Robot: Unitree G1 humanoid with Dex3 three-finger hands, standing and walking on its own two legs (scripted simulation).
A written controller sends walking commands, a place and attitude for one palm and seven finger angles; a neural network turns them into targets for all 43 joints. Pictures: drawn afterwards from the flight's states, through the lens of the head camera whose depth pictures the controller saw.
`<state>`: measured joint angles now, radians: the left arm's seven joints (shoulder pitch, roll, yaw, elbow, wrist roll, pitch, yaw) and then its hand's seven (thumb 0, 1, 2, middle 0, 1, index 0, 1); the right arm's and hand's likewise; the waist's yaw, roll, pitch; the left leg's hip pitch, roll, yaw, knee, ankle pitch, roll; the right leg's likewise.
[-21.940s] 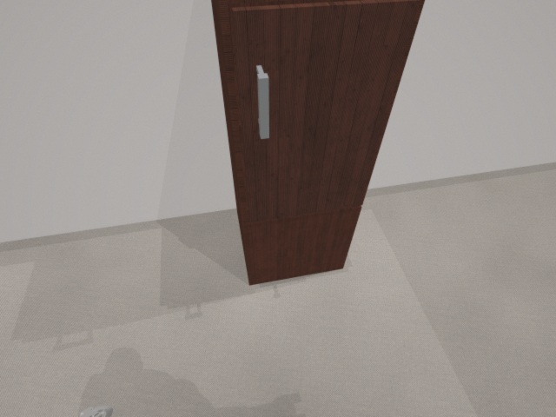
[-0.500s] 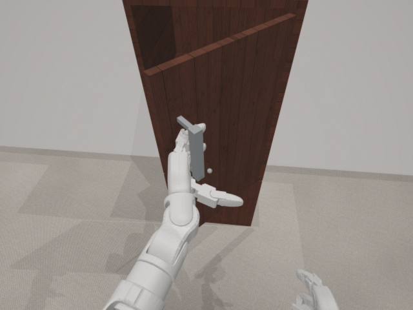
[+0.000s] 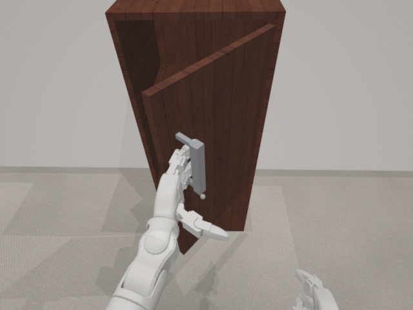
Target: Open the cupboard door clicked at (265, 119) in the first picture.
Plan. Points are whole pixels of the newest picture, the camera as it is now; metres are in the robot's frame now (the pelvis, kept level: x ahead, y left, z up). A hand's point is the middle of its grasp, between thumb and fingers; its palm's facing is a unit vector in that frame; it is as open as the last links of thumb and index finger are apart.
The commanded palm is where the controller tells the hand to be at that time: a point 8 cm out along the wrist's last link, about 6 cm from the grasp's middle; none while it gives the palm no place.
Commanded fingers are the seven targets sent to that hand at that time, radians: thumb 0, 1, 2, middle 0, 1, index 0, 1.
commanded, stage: slide the hand sideways off the handle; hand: left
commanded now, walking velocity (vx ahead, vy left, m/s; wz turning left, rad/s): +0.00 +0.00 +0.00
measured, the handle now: (191, 164) +0.37 +0.06 +0.10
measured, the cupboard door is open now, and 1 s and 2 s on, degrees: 50 50 50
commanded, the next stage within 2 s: draw the hand back to the body in 0.60 s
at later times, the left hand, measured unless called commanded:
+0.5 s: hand (177, 221) +0.25 +0.07 +0.10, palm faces -0.01 -1.00 -0.01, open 16.2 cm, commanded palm +0.21 +0.13 +0.09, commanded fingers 0.00 -0.50 0.30 -0.15 -0.30 -0.15 -0.30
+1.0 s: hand (143, 229) +0.22 +0.12 +0.11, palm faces +0.02 -1.00 -0.05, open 16.3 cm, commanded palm +0.19 +0.17 +0.12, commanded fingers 0.00 -0.50 0.30 -0.15 -0.30 -0.15 -0.30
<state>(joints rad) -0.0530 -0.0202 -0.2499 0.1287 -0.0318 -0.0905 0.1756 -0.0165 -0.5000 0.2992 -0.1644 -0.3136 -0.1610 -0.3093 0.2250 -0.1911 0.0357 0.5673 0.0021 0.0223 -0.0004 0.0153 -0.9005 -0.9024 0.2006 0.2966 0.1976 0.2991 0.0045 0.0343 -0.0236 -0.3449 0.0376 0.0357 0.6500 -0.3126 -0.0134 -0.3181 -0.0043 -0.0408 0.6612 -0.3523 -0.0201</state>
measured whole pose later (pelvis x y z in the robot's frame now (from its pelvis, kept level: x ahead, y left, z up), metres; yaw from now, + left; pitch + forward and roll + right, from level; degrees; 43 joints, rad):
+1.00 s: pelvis +0.01 -0.01 -0.01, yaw +2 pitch +1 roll +0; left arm 0.42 0.15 -0.02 -0.35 -0.17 -0.06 -0.08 -0.02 -0.50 0.30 -0.15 -0.30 -0.15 -0.30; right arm 0.26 -0.23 0.04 0.53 0.02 -0.15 -0.05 0.02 -0.90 -0.90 0.20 0.30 0.20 0.30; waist 0.02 0.06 -0.06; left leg -0.37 0.04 -0.01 0.72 -0.36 -0.03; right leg -0.32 0.00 -0.08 0.72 -0.41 -0.04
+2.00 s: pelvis +0.03 +0.02 +0.02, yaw +0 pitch -4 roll -1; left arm 0.45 0.34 0.35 -0.37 -0.05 -0.09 0.12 0.00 0.75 0.84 -0.21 -0.31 -0.21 -0.30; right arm 0.18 -0.22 0.02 0.66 -0.01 -0.10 -0.08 0.02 -0.90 -0.90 0.20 0.30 0.20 0.30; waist 0.08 0.05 0.03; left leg -0.09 0.02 0.04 0.40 -0.24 0.01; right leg -0.03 -0.01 -0.04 0.35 -0.24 0.01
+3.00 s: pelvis -0.06 +0.04 +0.01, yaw +0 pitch -1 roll -2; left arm 0.56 0.42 0.43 -0.53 -0.02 -0.19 0.14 0.01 0.89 0.90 -0.22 -0.31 -0.22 -0.30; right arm 0.19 -0.22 0.00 0.54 0.02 -0.04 -0.09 0.01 -0.90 -0.90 0.20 0.30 0.20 0.30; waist 0.01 0.01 0.07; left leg -0.38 0.02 0.05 0.56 -0.18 0.04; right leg -0.32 -0.01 -0.02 0.51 -0.18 0.03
